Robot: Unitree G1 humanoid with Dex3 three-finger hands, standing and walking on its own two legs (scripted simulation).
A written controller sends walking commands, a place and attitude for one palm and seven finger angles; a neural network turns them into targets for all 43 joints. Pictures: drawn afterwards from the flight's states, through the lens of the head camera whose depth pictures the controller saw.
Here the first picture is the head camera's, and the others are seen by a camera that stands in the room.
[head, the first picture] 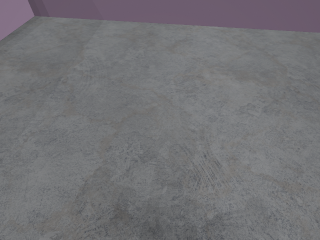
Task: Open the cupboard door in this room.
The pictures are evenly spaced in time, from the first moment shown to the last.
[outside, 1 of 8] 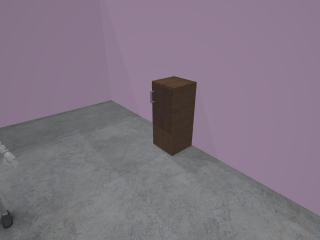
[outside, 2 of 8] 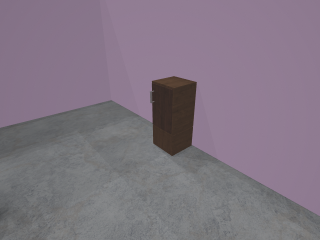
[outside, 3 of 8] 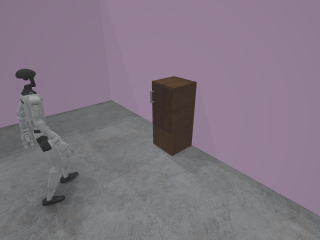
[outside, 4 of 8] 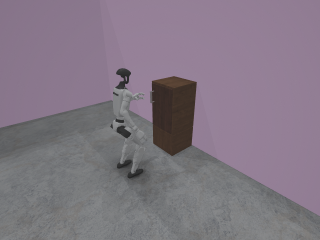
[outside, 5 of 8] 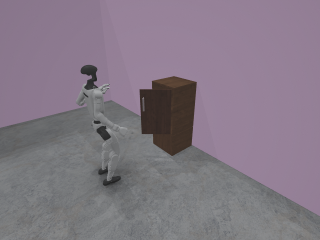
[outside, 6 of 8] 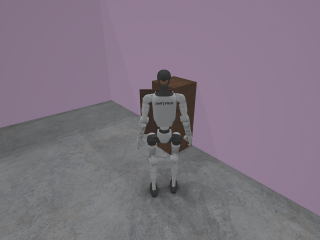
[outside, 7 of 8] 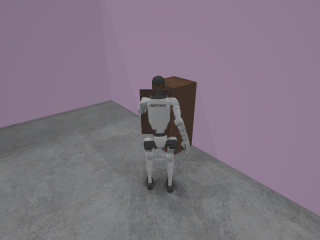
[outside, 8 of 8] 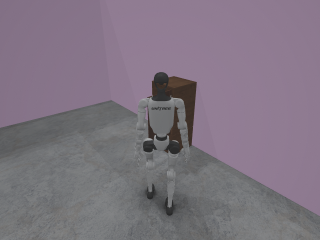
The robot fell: no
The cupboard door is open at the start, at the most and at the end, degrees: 0 97 97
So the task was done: yes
